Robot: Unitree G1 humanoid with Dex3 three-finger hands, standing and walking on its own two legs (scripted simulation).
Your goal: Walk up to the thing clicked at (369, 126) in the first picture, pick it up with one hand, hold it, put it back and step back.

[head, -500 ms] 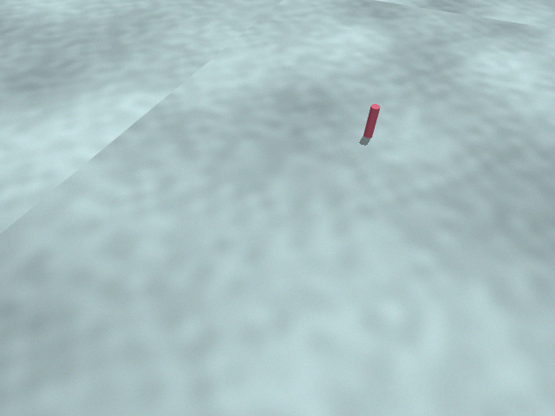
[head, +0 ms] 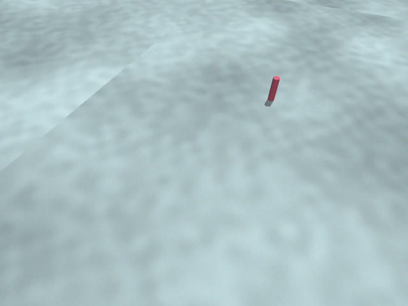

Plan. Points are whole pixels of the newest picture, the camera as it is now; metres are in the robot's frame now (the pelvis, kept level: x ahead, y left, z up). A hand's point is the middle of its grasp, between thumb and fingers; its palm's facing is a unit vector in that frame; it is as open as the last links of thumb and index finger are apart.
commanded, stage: stand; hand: left
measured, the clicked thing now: (273, 88) +1.70 -0.51 -0.68
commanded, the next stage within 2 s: walk up in 0.62 s
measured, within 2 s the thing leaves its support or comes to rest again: neither
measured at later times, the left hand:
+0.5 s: hand out of the picture +0.07 +0.25 -0.16, palm faces -0.02 -0.94 -0.34, open 7.4 cm
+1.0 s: hand (120, 275) +0.21 +0.20 -0.14, palm faces -0.15 -0.89 -0.43, open 7.4 cm
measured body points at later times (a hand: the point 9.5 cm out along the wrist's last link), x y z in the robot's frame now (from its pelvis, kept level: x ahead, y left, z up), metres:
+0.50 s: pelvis +0.00 +0.00 +0.00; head +0.01 +0.00 +0.45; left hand +0.08 +0.30 -0.13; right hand +0.08 -0.30 -0.14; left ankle -0.01 +0.13 -0.75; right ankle -0.01 -0.11 -0.75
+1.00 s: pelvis +0.09 -0.10 -0.04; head +0.07 -0.13 +0.41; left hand +0.22 +0.24 -0.12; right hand +0.08 -0.46 -0.16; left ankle +0.00 +0.12 -0.74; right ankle +0.13 -0.24 -0.75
